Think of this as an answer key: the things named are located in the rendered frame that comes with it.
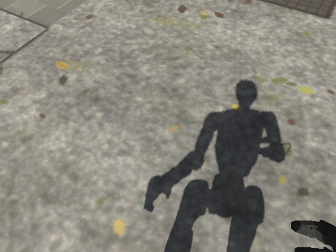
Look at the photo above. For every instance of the robot right hand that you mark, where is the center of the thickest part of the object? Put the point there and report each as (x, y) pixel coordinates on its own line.
(322, 230)

